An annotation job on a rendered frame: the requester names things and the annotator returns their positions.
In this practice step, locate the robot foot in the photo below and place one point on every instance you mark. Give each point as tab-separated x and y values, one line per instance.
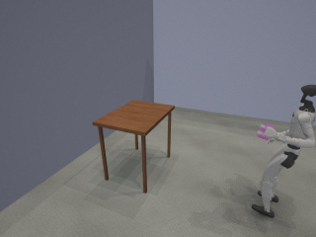
261	209
274	198

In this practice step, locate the robot right hand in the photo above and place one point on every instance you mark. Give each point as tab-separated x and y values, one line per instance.
271	140

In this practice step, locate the table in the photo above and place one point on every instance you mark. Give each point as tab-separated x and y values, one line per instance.
138	118

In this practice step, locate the left robot forearm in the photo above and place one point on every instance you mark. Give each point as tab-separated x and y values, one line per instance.
298	142

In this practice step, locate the right robot forearm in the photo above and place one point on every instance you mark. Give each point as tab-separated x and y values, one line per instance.
285	133

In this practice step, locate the left robot foot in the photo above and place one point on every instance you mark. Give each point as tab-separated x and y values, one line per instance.
261	209

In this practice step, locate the robot left hand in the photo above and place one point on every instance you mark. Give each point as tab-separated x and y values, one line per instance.
269	133

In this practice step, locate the right robot foot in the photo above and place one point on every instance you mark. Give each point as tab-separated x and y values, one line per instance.
274	198

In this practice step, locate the robot left upper arm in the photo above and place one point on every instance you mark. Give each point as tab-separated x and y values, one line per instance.
305	121

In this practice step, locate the sponge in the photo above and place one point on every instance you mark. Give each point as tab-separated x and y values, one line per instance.
263	130

